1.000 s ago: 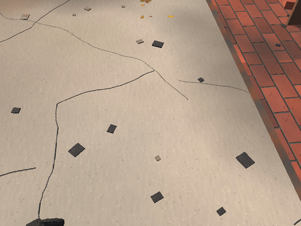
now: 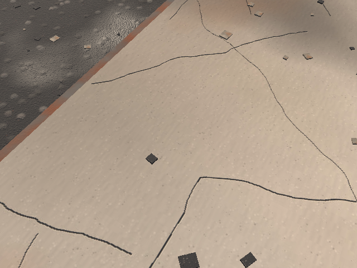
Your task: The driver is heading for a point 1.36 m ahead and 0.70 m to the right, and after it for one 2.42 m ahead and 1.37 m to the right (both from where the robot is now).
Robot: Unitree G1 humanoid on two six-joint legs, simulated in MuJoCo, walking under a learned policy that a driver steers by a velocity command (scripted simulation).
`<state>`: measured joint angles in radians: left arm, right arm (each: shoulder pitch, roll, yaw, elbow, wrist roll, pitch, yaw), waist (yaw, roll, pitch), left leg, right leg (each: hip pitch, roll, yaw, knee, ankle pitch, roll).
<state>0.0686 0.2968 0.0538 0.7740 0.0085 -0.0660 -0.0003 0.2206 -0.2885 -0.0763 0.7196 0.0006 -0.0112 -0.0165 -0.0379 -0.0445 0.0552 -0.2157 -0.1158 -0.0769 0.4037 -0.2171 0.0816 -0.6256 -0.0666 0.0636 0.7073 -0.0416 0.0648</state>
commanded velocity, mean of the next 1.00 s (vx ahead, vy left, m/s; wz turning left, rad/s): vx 0.05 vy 0.00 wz -0.43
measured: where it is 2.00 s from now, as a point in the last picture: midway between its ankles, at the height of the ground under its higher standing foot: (260, 265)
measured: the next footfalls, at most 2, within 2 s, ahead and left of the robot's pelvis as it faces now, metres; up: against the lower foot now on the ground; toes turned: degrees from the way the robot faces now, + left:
right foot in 0.10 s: +0.18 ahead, -0.14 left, +0.00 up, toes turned -1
left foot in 0.44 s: +0.15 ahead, +0.11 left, +0.00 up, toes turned -16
